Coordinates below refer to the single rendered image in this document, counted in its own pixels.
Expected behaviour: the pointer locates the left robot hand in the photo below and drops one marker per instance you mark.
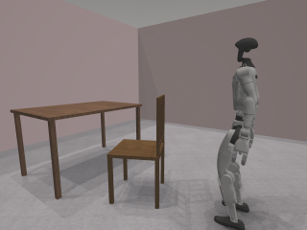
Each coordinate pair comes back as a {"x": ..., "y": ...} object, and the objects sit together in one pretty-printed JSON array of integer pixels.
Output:
[{"x": 241, "y": 146}]

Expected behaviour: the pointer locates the robot right thigh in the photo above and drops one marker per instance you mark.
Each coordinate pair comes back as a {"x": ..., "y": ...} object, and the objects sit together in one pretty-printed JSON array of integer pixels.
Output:
[{"x": 234, "y": 167}]

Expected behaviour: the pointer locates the left robot upper arm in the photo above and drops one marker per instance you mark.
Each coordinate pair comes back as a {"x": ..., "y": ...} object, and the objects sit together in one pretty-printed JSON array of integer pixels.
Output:
[{"x": 244, "y": 76}]

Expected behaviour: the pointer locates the right robot upper arm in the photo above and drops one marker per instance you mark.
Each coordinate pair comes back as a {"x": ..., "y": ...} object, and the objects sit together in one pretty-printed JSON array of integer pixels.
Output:
[{"x": 257, "y": 94}]

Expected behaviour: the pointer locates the right robot hand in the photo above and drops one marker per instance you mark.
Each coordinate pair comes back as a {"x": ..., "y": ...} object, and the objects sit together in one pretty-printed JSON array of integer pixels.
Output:
[{"x": 251, "y": 136}]

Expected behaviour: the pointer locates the table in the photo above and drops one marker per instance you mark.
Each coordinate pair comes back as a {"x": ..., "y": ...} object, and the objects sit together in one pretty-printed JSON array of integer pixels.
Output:
[{"x": 51, "y": 113}]

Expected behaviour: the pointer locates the humanoid robot head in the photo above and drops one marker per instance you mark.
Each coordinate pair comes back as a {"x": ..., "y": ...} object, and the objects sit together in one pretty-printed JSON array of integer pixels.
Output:
[{"x": 245, "y": 45}]

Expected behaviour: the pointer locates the left robot forearm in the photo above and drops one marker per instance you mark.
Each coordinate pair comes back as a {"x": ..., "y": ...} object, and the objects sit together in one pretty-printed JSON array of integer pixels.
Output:
[{"x": 248, "y": 114}]

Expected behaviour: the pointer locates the right robot forearm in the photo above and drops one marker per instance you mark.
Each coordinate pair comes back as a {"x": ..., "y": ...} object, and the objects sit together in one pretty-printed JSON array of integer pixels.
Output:
[{"x": 253, "y": 122}]

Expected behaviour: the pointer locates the chair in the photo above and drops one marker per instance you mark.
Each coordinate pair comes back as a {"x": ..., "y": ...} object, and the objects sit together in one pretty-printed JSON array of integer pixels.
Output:
[{"x": 150, "y": 150}]

